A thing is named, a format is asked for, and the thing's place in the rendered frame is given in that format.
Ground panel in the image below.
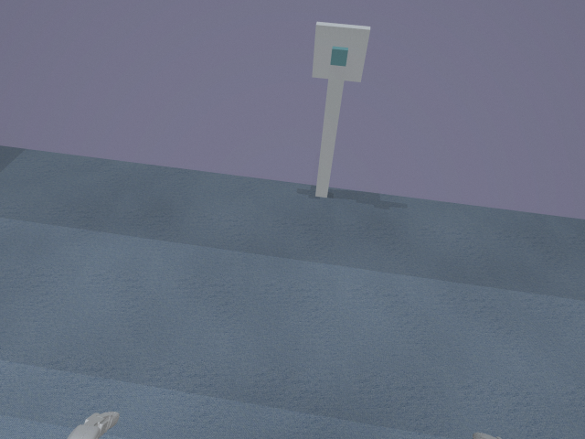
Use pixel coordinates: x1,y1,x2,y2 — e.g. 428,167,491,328
312,22,370,198

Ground left robot hand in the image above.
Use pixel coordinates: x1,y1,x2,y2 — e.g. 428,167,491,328
67,412,120,439

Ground button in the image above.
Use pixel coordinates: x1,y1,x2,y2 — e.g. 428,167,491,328
330,47,348,66

